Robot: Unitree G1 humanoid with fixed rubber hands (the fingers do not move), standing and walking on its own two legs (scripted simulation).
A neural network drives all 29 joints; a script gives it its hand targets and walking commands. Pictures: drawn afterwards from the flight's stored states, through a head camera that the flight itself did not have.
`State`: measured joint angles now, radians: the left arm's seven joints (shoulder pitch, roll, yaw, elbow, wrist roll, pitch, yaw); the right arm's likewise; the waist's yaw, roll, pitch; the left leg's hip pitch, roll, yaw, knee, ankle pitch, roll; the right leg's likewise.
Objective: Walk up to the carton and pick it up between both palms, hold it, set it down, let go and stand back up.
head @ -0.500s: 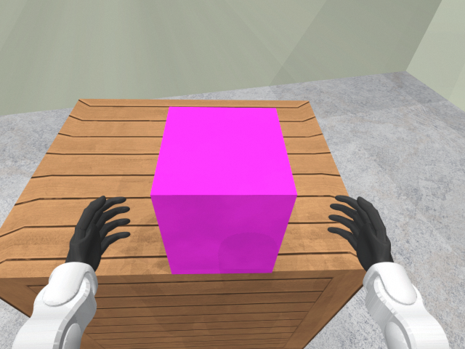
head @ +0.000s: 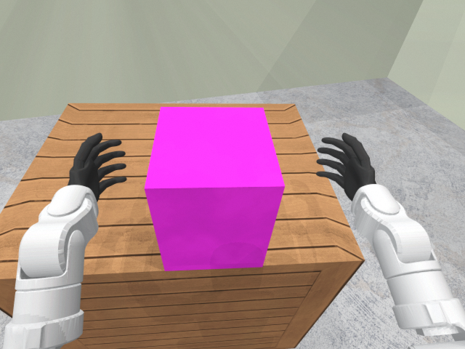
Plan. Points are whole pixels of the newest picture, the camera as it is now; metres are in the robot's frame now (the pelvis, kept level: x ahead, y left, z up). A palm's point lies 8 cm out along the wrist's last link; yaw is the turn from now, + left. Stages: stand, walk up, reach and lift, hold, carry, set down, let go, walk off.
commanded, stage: reach and lift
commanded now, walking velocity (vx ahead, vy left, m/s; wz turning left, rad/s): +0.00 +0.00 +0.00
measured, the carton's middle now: (213, 190) +0.42 +0.02 +0.05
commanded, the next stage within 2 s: none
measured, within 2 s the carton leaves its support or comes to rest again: neither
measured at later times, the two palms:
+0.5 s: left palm (81, 127) +0.39 +0.22 +0.22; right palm (355, 124) +0.41 -0.21 +0.22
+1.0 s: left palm (97, 168) +0.39 +0.22 +0.13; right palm (323, 160) +0.42 -0.18 +0.13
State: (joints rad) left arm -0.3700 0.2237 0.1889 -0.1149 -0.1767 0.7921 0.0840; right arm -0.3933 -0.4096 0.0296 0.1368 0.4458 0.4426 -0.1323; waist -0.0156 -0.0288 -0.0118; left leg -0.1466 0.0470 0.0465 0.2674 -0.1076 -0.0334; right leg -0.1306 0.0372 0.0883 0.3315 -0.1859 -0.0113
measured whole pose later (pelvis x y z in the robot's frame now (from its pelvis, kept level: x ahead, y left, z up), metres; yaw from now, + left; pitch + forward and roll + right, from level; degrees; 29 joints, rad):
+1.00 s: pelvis +0.00 +0.01 +0.00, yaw +2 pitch +3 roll -1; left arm -0.66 0.26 0.10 0.40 -0.17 0.57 0.07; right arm -0.73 -0.36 0.05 0.69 0.41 0.29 -0.07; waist -0.01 -0.01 -0.02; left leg -0.27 0.05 0.00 0.36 -0.14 -0.03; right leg -0.20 0.04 0.05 0.33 -0.19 0.00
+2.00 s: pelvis +0.00 +0.00 -0.01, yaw +2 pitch +5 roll -1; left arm -0.79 0.03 0.17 0.80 0.00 0.18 0.16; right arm -0.82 -0.15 0.01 0.98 0.26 0.05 -0.19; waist 0.02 -0.01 -0.06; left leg -0.34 0.06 0.01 0.40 -0.15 -0.03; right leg -0.27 0.05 0.05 0.36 -0.19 0.00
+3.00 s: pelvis +0.01 +0.01 +0.00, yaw +3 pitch -2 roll +0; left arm -0.63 -0.12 0.43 0.59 0.37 0.13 -0.01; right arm -0.68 0.06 -0.38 0.86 -0.18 -0.04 -0.07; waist -0.03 -0.05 0.00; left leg -0.12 0.03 0.00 0.29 -0.14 -0.03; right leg -0.05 0.02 0.04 0.29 -0.20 0.00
